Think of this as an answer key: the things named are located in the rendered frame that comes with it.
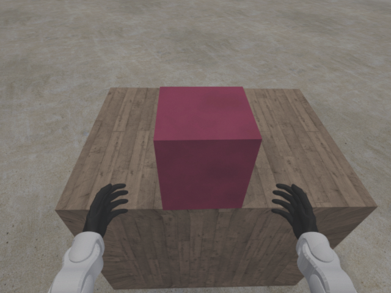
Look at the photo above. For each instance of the left robot hand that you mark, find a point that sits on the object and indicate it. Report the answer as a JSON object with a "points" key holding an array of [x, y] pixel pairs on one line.
{"points": [[100, 215]]}

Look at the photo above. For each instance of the pedestal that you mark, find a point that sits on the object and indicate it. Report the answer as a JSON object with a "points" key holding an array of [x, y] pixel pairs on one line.
{"points": [[151, 248]]}

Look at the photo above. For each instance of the carton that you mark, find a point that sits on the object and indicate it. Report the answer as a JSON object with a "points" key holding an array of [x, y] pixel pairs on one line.
{"points": [[206, 143]]}

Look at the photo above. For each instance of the right robot forearm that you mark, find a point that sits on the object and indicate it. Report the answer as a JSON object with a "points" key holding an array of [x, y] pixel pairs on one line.
{"points": [[321, 266]]}

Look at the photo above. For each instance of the left robot forearm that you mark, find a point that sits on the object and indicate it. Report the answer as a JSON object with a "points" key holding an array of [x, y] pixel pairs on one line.
{"points": [[81, 265]]}

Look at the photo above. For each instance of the right robot hand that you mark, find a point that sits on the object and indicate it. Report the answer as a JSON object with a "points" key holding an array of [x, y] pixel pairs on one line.
{"points": [[300, 215]]}

